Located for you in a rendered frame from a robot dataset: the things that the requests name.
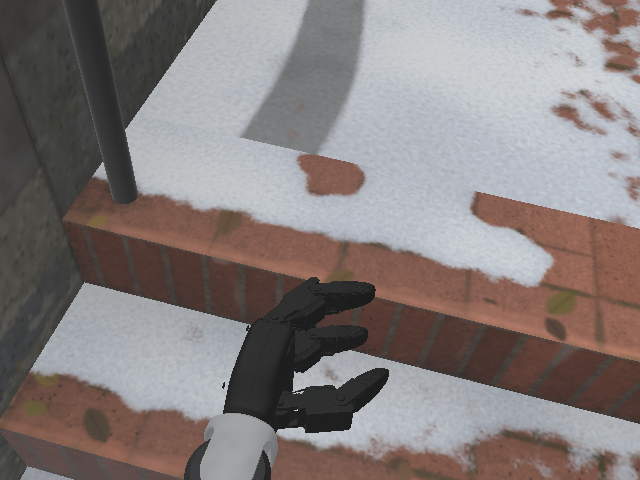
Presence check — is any robot left hand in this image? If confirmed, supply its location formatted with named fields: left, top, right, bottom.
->
left=222, top=277, right=389, bottom=433

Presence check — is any left robot forearm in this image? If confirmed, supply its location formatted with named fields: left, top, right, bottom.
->
left=184, top=413, right=278, bottom=480

